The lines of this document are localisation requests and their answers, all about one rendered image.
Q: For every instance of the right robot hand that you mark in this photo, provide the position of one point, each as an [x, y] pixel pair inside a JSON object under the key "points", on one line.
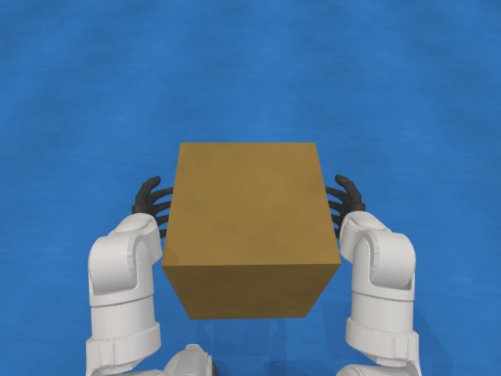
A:
{"points": [[352, 201]]}

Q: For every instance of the left robot hand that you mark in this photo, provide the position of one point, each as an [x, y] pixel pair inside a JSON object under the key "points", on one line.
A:
{"points": [[144, 201]]}

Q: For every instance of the left robot shin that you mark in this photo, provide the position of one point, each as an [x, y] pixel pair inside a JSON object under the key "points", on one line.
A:
{"points": [[193, 346]]}

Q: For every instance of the carton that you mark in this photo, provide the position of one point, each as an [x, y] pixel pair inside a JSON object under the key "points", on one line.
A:
{"points": [[250, 234]]}

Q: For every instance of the right robot forearm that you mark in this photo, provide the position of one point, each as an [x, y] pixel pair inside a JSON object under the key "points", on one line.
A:
{"points": [[383, 284]]}

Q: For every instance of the robot left thigh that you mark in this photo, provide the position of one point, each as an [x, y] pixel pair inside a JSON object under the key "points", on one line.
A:
{"points": [[189, 362]]}

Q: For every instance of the left robot forearm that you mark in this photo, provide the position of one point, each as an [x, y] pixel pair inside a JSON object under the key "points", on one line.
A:
{"points": [[120, 278]]}

